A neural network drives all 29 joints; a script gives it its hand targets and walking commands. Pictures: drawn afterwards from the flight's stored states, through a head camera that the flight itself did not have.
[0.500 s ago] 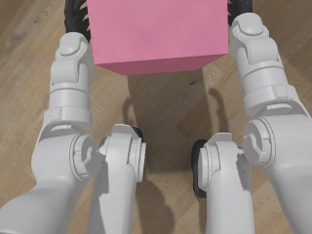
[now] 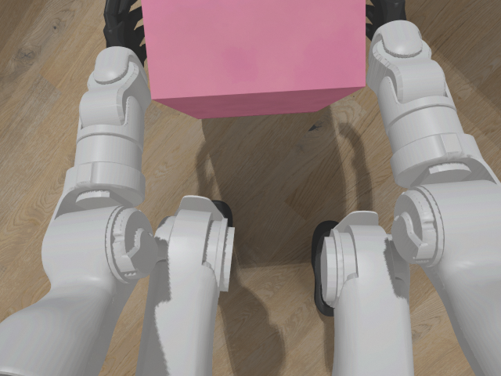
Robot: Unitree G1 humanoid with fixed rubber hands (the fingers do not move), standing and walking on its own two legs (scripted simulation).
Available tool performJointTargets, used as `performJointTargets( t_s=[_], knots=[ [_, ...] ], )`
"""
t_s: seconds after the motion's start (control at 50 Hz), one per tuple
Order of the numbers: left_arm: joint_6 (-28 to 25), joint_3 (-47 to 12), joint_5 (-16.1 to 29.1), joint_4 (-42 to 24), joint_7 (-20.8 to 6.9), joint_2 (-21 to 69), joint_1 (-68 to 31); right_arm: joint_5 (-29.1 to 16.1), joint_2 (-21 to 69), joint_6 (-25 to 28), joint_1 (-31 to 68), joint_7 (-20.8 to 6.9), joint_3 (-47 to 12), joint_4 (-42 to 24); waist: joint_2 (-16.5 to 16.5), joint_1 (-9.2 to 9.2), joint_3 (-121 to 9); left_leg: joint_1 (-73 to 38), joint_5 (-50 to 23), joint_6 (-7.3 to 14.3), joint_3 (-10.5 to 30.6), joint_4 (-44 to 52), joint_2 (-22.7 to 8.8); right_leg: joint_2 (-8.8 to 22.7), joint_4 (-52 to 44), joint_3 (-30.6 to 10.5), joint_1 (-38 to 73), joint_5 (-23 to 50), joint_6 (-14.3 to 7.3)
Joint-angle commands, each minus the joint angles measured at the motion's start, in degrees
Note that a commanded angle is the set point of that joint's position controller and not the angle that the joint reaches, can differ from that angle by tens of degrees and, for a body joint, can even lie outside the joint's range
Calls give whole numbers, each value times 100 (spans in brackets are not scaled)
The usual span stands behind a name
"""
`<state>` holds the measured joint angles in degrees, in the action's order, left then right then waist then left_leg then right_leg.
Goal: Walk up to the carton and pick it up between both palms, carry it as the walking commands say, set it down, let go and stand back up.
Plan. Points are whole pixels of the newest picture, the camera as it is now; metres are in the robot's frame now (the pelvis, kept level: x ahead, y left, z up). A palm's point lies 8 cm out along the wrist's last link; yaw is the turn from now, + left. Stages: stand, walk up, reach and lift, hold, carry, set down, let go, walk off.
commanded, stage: set down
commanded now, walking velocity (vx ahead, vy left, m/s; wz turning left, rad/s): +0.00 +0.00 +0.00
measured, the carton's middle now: (253, 50) +0.53 +0.06 -0.23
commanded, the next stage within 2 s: none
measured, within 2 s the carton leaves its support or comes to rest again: rests again in 0.08 s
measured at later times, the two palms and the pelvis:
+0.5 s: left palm (127, 56) +0.50 +0.22 -0.16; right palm (381, 26) +0.55 -0.10 -0.16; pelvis +0.00 +0.00 +0.00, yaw +0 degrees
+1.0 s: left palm (126, 61) +0.49 +0.23 -0.16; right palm (381, 29) +0.55 -0.10 -0.17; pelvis -0.01 +0.00 +0.00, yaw +1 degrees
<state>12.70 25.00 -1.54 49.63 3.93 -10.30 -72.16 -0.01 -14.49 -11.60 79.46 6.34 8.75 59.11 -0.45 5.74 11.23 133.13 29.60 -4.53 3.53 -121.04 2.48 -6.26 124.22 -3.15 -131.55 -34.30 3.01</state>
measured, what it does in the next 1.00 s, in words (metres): stands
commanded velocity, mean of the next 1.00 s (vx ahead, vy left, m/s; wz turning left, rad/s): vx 0.00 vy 0.00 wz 0.00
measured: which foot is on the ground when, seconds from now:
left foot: down 0.00-1.00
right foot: down 0.00-1.00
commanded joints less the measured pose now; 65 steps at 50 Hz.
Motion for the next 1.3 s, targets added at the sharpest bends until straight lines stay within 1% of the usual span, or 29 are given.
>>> performJointTargets(
  t_s=[0.0, 0.1, 0.16, 0.36, 0.56, 0.68, 0.78, 0.84, 0.88, 0.92, 0.96, 0.98, 1.0, 1.04, 1.1, 1.14, 1.2, 1.28],
  knots=[
    [-172, -2238, 600, -611, -1581, 4980, -3466, -490, 5256, 327, 3190, -1340, -1665, -982, -618, 161, -6484, -3372, -2042, 189, -958, 571, 365, -254, -1085, 644, 2948, 1817, -221],
    [-218, -2223, 601, -567, -1579, 4927, -3439, -445, 5174, 360, 3077, -1326, -1607, -872, -576, 132, -6295, -3287, -2052, 181, -944, 539, 359, -250, -1061, 624, 2855, 1832, -239],
    [-231, -2185, 566, -500, -1575, 4882, -3428, -382, 5106, 367, 3027, -1334, -1533, -786, -529, 105, -6117, -3226, -1967, 180, -928, 545, 356, -245, -1056, 621, 2731, 1726, -254],
    [-268, -1976, 439, -248, -1560, 4680, -3441, -154, 4906, 354, 2943, -1391, -1280, -487, -519, 41, -5580, -3022, -1653, 196, -893, 559, 348, -214, -1050, 633, 2435, 1402, -289],
    [-345, -1877, 408, -169, -1522, 4472, -3408, -1, 4699, 375, 2801, -1388, -1125, -360, -487, -27, -5431, -2966, -1638, 171, -877, 529, 342, -175, -1024, 620, 2429, 1423, -292],
    [-413, -1785, 386, -130, -1438, 4175, -3332, 60, 4371, 421, 2727, -1328, -1047, -330, -485, -36, -5436, -3007, -1609, 144, -873, 519, 323, -147, -1012, 607, 2482, 1402, -274],
    [-536, -1583, 358, -18, -1228, 3444, -3133, 134, 3555, 515, 2583, -1163, -859, -265, -470, -31, -5494, -3116, -1556, 107, -891, 520, 288, -98, -998, 599, 2557, 1341, -229],
    [-666, -1341, 327, 118, -980, 2642, -2868, 163, 2677, 604, 2450, -972, -692, -203, -465, -10, -5539, -3244, -1493, 82, -904, 539, 254, -49, -1002, 595, 2636, 1263, -182],
    [-791, -1070, 281, 245, -721, 1791, -2520, 168, 1762, 670, 2273, -758, -523, -167, -459, 18, -5559, -3373, -1434, 61, -912, 570, 221, -6, -1027, 599, 2735, 1177, -141],
    [-947, -763, 263, 392, -396, 714, -2066, 132, 629, 737, 2042, -462, -347, -146, -483, 45, -5574, -3496, -1386, 34, -906, 614, 174, 51, -1077, 598, 2886, 1105, -87],
    [-1103, -622, 415, 533, -44, -486, -1683, -2, -532, 808, 1753, -146, -277, -117, -480, 35, -5593, -3599, -1397, 15, -856, 662, 114, 146, -1119, 575, 3034, 1102, -43],
    [-1158, -646, 543, 614, 79, -846, -1612, -75, -851, 830, 1702, -35, -284, -96, -468, 20, -5627, -3634, -1418, 14, -818, 682, 78, 191, -1132, 560, 3064, 1105, -36],
    [-1195, -720, 685, 697, 156, -995, -1599, -172, -940, 845, 1716, 18, -335, -66, -468, 35, -5667, -3663, -1443, 19, -787, 707, 41, 220, -1135, 543, 3060, 1104, -38],
    [-1258, -814, 888, 845, 234, -1131, -1550, -404, -993, 894, 1729, 44, -513, -4, -468, 136, -5706, -3693, -1526, 26, -751, 755, -12, 264, -1112, 498, 3055, 1134, -40],
    [-1341, -851, 1045, 928, 275, -1271, -1468, -716, -1013, 965, 1807, 18, -774, -30, -556, 327, -5848, -3694, -1788, 59, -715, 757, -68, 310, -1041, 445, 3085, 1350, -32],
    [-1378, -859, 1097, 902, 270, -1341, -1406, -840, -1012, 985, 1800, -1, -872, -57, -638, 391, -5964, -3664, -1935, 81, -702, 743, -95, 325, -1003, 420, 3155, 1503, -28],
    [-1401, -885, 1154, 836, 235, -1419, -1303, -892, -1085, 984, 1720, -17, -872, -66, -710, 377, -6064, -3585, -2019, 95, -685, 729, -128, 337, -978, 390, 3215, 1611, -34],
    [-1398, -909, 1194, 717, 179, -1500, -1170, -867, -1226, 975, 1568, -45, -753, -96, -680, 316, -6100, -3536, -2051, 94, -669, 716, -152, 345, -972, 362, 3201, 1651, -55]
  ],
)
